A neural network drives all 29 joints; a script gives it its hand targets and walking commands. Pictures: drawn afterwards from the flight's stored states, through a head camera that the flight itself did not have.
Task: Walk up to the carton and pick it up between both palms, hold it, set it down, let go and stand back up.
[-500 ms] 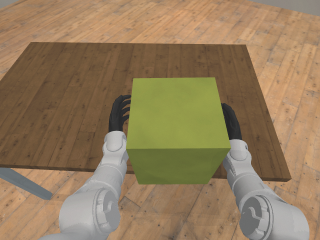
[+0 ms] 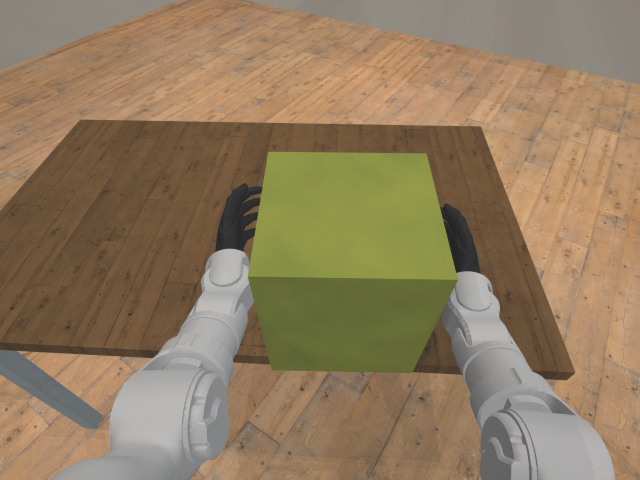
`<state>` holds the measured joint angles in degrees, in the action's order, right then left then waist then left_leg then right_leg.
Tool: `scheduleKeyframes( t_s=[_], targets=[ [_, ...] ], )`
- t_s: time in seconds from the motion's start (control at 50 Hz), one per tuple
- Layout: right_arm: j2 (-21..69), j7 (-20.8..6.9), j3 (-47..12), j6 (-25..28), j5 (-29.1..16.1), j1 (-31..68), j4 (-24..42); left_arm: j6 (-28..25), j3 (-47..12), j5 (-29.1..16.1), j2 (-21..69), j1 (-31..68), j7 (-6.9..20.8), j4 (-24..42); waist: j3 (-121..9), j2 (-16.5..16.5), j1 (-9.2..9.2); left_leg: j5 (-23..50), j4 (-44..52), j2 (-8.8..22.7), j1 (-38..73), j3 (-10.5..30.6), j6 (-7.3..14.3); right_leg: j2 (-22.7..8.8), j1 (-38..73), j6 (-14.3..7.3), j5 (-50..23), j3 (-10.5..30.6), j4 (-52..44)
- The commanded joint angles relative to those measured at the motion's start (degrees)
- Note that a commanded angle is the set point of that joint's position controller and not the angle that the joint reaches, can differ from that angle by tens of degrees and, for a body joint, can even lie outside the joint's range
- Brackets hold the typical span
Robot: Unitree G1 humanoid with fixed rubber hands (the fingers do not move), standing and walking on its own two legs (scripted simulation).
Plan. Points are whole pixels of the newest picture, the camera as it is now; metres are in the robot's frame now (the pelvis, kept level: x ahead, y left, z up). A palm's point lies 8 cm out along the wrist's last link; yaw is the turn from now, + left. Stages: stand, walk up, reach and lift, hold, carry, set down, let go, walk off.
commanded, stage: reach and lift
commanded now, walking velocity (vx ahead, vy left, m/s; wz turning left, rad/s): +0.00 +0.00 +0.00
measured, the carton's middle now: (344, 268) +0.41 +0.01 +0.04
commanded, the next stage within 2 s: hold in 1.44 s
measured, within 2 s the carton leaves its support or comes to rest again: neither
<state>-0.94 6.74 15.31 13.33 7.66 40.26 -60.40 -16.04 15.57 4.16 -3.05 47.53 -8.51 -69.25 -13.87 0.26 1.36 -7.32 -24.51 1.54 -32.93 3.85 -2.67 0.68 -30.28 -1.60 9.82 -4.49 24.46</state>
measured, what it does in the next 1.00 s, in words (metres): stands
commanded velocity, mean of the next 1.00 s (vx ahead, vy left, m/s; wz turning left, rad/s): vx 0.00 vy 0.00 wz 0.00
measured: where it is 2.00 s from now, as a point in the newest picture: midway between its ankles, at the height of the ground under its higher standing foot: outside the picture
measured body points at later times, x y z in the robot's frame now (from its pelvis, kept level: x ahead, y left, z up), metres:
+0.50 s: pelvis -0.01 +0.02 +0.01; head -0.05 +0.03 +0.46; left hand +0.41 +0.18 +0.18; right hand +0.39 -0.13 +0.14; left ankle +0.03 +0.14 -0.74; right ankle +0.01 -0.10 -0.74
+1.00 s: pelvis -0.01 +0.02 +0.01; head -0.06 +0.03 +0.46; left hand +0.40 +0.18 +0.19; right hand +0.39 -0.12 +0.16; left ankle +0.03 +0.14 -0.74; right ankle +0.01 -0.10 -0.74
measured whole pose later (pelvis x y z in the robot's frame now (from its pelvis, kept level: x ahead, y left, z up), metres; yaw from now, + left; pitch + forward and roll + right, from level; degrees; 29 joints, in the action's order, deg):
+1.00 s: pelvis -0.01 +0.02 +0.01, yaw +1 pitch +1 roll -1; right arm -0.9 9.3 11.7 -19.1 -4.7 39.3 -39.6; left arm 23.1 11.6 3.8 -4.3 48.6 -7.7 -45.4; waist -9.0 -0.2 -0.4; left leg -8.1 -23.1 0.7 -15.8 3.9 -1.0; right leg 0.1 -10.9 -0.2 8.4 -4.5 18.6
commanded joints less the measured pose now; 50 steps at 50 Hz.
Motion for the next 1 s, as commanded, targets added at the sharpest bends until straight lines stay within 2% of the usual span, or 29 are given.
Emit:
scheduleKeyframes(
  t_s=[0.0,0.1,0.2,0.3,0.4,0.46,0.64,0.98],
  targets=[
    [41.49,-6.79,-27.69,1.36,0.41,44.19,16.61,-1.20,-23.99,-1.23,42.52,36.32,10.91,14.24,-39.22,-0.34,-4.88,8.37,1.32,-3.79,11.43,-3.91,1.32,-0.43,34.86,4.74,-29.27,3.86,-0.02],
    [41.79,-5.67,-29.83,-4.00,-4.17,46.36,22.74,3.85,-26.34,-2.94,42.99,36.92,11.18,19.29,-35.95,-0.44,-5.32,6.67,2.55,-4.12,13.29,-3.22,1.58,-0.56,35.13,4.81,-24.63,4.72,-1.86],
    [40.55,-4.55,-29.33,-10.05,-8.11,49.89,27.54,10.88,-27.11,-4.14,43.50,38.26,11.28,24.39,-31.30,-0.51,-5.87,4.67,3.83,-4.26,17.25,-2.55,1.86,-0.35,33.17,4.63,-17.80,4.81,-4.34],
    [38.81,-3.78,-27.06,-15.57,-10.11,54.06,29.32,19.03,-25.21,-3.97,44.24,38.55,11.87,26.80,-24.30,-0.72,-6.46,2.54,5.35,-4.06,21.15,-2.16,2.10,-0.11,31.01,4.28,-11.62,4.54,-6.67],
    [37.26,-3.13,-25.90,-19.60,-12.21,58.08,32.57,27.02,-22.22,-2.87,45.67,36.54,12.85,27.47,-18.68,-1.71,-6.41,2.26,6.07,-3.92,24.49,-1.99,2.34,0.64,31.52,3.74,-8.97,4.62,-8.33],
    [36.44,-2.77,-25.16,-21.40,-13.01,58.87,33.85,30.02,-20.20,-1.78,45.70,36.29,13.71,27.81,-16.30,-2.07,-6.74,2.02,6.28,-4.02,25.60,-1.86,2.52,0.91,32.31,3.62,-8.42,4.74,-8.84],
    [35.46,-1.45,-25.75,-25.40,-14.89,57.32,37.81,35.39,-18.46,-0.64,44.69,33.51,15.46,33.07,-15.37,-0.87,-6.93,4.54,6.39,-4.32,27.38,-1.98,2.25,1.34,35.69,3.96,-12.42,5.07,-8.98],
    [35.04,-1.64,-26.63,-28.16,-16.99,56.11,38.94,37.66,-20.15,-2.09,43.39,35.20,14.97,39.53,-16.87,0.62,-7.25,3.95,6.20,-4.30,26.85,-2.05,1.73,0.93,35.61,4.22,-12.63,5.43,-8.34]
  ],
)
